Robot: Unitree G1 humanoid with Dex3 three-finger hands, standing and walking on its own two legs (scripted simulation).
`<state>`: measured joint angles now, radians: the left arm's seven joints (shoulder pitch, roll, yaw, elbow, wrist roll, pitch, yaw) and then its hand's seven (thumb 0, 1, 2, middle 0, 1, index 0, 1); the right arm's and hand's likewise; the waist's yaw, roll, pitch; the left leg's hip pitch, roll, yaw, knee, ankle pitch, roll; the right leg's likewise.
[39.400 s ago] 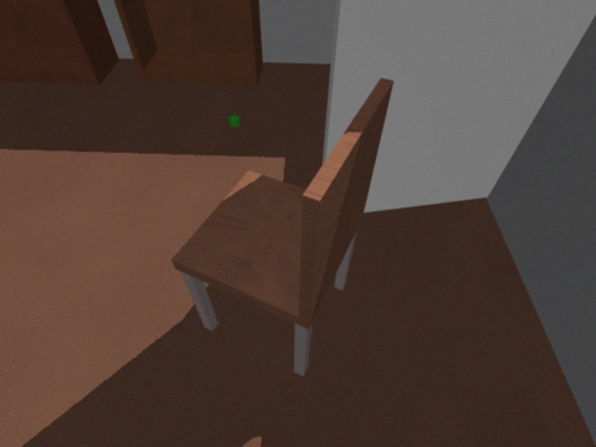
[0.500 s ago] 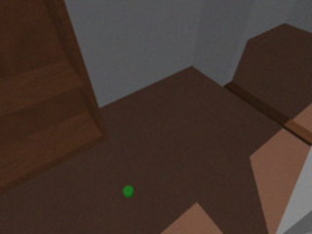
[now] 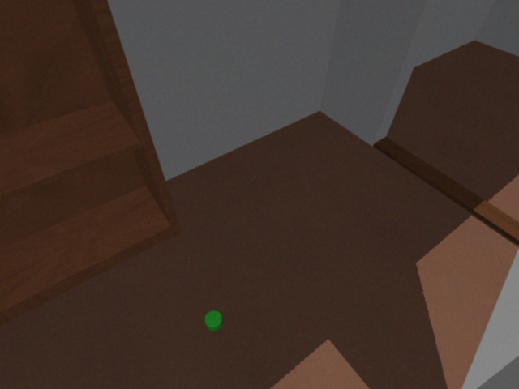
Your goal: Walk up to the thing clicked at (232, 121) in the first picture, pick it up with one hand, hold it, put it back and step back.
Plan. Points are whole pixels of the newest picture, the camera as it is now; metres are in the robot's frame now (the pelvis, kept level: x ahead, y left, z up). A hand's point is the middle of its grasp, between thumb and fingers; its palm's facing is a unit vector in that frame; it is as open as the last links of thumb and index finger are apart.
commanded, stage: stand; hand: left
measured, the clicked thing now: (213, 320) +0.47 +0.19 -0.76
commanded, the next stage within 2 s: walk up in 0.74 s
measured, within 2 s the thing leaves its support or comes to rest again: neither
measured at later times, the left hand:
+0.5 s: hand out of the picture +0.07 +0.26 -0.16, palm faces -0.02 -0.94 -0.35, open 7.3 cm
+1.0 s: hand out of the picture +0.07 +0.24 -0.16, palm faces -0.02 -0.93 -0.37, open 7.3 cm
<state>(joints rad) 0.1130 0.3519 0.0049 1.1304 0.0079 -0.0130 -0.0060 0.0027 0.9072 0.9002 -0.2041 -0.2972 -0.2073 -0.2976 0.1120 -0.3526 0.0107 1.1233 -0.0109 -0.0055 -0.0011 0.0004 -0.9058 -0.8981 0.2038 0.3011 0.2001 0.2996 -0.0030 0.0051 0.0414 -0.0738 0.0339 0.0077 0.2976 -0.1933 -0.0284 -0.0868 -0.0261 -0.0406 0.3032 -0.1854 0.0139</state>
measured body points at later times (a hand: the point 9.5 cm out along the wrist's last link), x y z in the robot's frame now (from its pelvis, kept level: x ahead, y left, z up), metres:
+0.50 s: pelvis +0.00 +0.00 +0.00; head +0.01 +0.00 +0.45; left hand +0.07 +0.31 -0.13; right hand +0.07 -0.30 -0.13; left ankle -0.02 +0.14 -0.75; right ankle -0.01 -0.13 -0.75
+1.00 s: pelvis +0.01 -0.04 -0.02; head +0.03 -0.04 +0.43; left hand +0.07 +0.29 -0.14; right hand +0.05 -0.37 -0.14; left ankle -0.02 +0.13 -0.75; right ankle +0.01 -0.15 -0.75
